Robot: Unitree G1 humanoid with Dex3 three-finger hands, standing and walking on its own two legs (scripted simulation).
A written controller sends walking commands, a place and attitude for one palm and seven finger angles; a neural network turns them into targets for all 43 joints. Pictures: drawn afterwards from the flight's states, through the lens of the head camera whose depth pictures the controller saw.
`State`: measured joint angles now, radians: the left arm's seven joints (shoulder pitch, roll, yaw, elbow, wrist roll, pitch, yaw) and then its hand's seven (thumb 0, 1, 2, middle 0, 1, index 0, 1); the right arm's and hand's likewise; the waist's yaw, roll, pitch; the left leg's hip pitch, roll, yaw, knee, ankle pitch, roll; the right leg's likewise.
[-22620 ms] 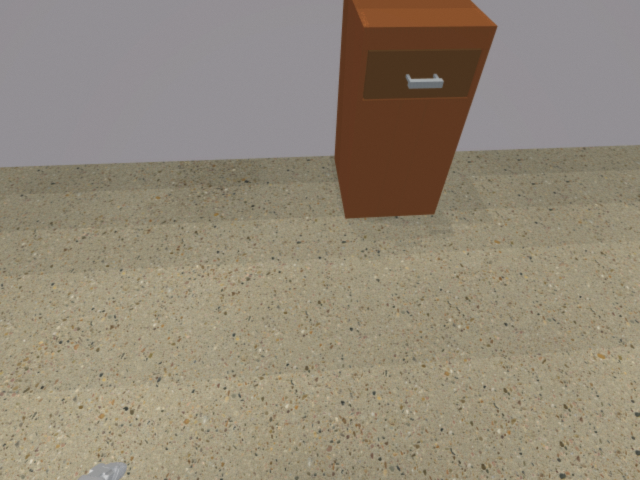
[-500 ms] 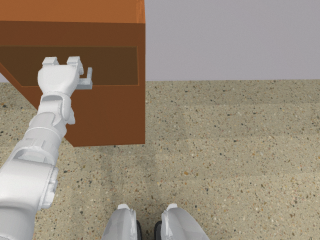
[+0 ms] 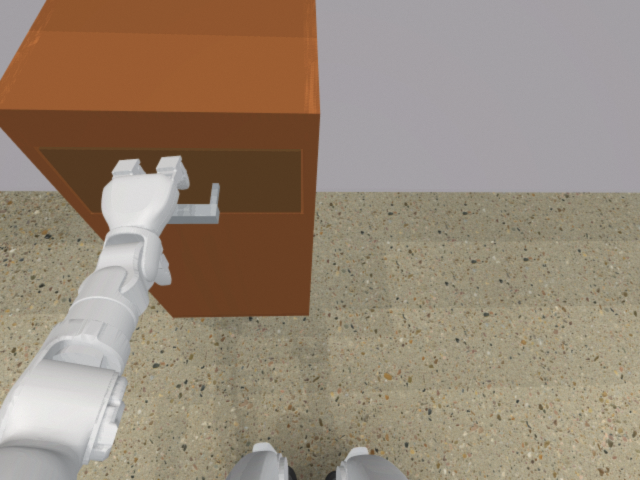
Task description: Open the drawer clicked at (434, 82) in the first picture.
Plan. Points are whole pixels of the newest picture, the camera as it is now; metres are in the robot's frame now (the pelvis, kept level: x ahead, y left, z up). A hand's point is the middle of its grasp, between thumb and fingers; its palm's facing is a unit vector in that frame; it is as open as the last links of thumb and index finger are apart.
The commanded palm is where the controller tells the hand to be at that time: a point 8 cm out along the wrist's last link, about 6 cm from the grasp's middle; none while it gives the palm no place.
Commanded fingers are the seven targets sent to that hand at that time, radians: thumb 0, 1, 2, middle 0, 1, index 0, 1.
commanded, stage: lift the fingers back up to retry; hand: left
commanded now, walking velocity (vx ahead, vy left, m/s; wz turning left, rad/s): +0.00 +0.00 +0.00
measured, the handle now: (183, 202) +0.52 +0.19 -0.05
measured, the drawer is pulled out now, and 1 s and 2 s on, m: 0.00 0.00 0.00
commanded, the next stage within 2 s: re-aim the fingers above the handle in 0.32 s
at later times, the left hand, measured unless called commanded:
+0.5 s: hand (157, 220) +0.45 +0.20 +0.01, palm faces -0.04 -0.07 -1.00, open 13.8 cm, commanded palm +0.44 +0.20 +0.06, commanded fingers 0.00 -0.50 0.30 -0.30 -1.20 -0.30 -1.20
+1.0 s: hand (152, 217) +0.46 +0.21 +0.00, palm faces -0.08 -0.04 -1.00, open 13.8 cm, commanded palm +0.45 +0.20 +0.06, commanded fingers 0.00 -0.50 0.30 -0.30 -1.20 -0.30 -1.20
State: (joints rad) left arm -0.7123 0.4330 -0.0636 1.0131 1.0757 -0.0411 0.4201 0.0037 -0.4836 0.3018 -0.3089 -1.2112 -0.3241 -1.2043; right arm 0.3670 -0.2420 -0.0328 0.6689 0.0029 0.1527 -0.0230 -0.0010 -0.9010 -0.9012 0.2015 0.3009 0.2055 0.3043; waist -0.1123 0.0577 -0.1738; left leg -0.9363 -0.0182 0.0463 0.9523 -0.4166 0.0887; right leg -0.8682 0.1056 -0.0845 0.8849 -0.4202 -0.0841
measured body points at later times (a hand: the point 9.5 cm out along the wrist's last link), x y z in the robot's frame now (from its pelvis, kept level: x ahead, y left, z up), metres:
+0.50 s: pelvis +0.02 +0.01 +0.02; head +0.10 +0.02 +0.46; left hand +0.45 +0.21 +0.06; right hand +0.08 -0.25 -0.11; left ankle +0.01 +0.06 -0.68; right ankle -0.01 -0.07 -0.68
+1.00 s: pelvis +0.00 +0.01 +0.01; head +0.09 +0.01 +0.45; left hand +0.46 +0.21 +0.06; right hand +0.01 -0.26 -0.11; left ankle +0.01 +0.06 -0.68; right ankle -0.01 -0.07 -0.68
